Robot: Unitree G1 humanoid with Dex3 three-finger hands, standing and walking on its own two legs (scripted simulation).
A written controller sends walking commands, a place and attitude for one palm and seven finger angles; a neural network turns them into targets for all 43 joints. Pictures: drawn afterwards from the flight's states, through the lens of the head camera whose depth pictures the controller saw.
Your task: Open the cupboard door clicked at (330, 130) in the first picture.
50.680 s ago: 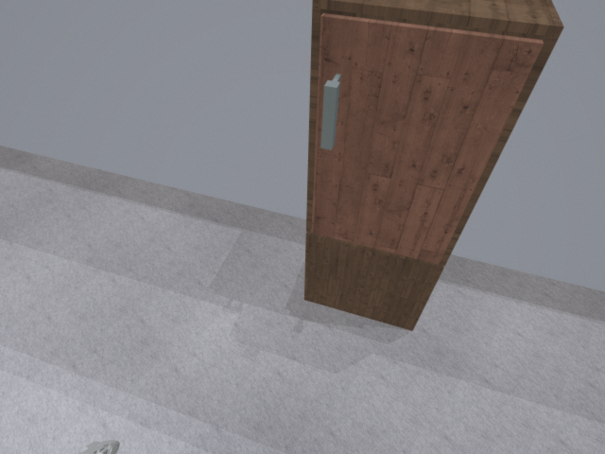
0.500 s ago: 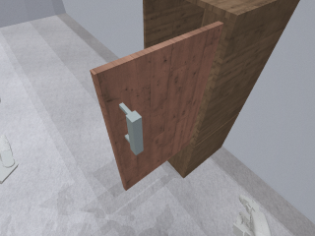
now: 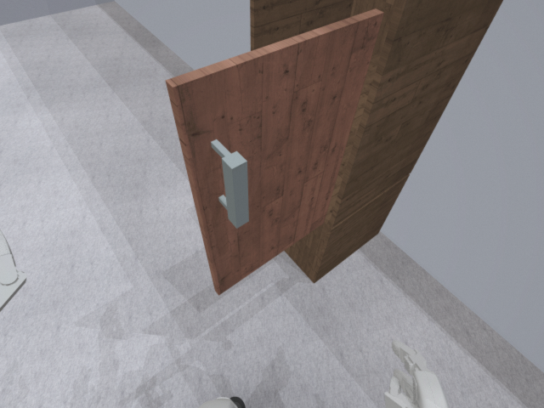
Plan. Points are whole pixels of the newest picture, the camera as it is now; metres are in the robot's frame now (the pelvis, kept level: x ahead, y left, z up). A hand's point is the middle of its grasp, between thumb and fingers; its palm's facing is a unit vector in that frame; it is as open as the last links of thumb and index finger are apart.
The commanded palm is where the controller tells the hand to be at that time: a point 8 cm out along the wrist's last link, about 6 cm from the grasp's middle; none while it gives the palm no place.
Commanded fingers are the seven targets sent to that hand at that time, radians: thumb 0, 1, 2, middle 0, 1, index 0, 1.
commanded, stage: step back with the hand held close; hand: left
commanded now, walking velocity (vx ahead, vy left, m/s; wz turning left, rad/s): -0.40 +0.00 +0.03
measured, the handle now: (228, 184) +0.42 +0.11 +0.09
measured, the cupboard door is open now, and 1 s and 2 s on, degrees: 90 90 90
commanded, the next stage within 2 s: stop stepping back and stand still in 0.12 s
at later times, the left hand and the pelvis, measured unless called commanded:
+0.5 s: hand out of the picture +0.07 +0.26 +0.17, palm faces +0.42 -0.77 -0.49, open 7.4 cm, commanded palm +0.02 +0.29 +0.19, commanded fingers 0.00 0.90 0.90 -0.20 -0.30 -0.20 -0.30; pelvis -0.12 -0.01 +0.01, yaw +0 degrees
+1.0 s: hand out of the picture +0.04 +0.26 +0.18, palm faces +0.43 -0.74 -0.51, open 7.4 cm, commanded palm none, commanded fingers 0.00 0.90 0.90 -0.20 -0.30 -0.20 -0.30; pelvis -0.16 -0.01 +0.00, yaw +0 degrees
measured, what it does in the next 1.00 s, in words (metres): walks backwards: left foot, then right foot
